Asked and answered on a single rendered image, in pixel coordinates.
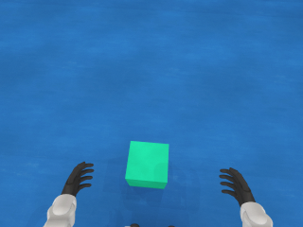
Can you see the left robot hand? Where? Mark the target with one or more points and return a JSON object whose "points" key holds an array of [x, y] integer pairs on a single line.
{"points": [[72, 185]]}

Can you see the left robot forearm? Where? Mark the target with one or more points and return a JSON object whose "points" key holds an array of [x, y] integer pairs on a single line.
{"points": [[62, 213]]}

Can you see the right robot forearm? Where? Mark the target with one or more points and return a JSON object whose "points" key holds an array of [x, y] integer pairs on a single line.
{"points": [[254, 215]]}

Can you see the carton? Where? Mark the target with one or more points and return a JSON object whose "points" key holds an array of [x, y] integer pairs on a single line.
{"points": [[148, 165]]}

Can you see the right robot hand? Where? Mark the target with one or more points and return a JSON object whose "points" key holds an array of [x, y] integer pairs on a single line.
{"points": [[242, 193]]}

